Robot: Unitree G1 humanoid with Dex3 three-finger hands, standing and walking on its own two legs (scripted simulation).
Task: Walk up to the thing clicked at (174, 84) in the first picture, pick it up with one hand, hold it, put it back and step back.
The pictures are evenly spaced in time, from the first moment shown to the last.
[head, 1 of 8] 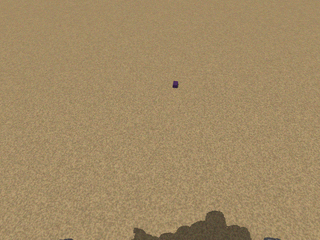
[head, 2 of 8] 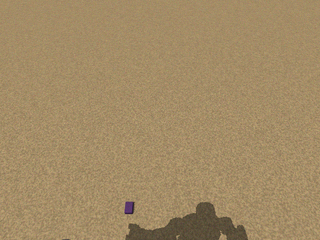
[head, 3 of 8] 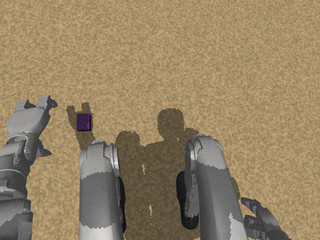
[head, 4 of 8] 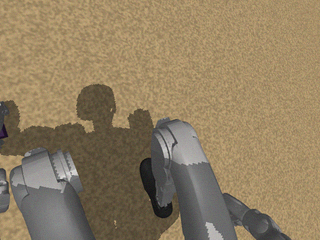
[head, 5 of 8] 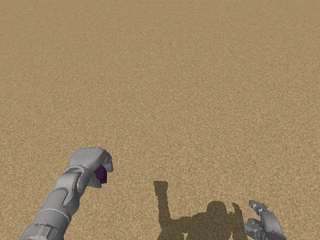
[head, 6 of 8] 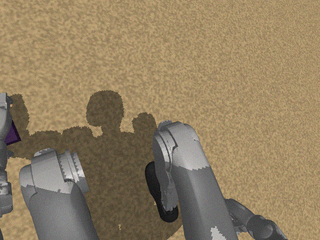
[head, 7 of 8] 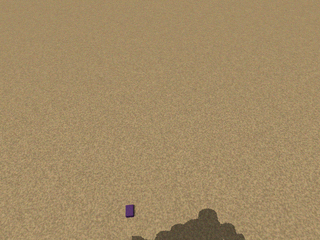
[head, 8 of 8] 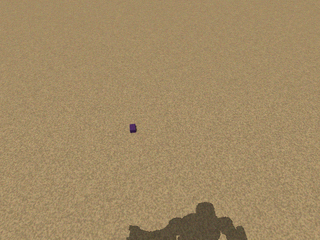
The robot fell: no
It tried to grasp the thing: yes
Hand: left
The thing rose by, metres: 0.69
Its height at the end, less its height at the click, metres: +0.00
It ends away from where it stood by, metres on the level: 0.01
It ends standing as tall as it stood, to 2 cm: yes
